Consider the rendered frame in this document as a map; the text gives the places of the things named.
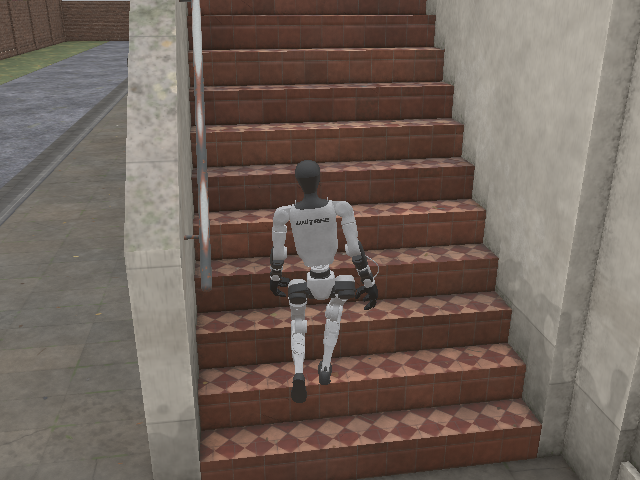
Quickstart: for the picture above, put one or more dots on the stairs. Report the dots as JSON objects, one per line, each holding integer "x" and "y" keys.
{"x": 425, "y": 380}

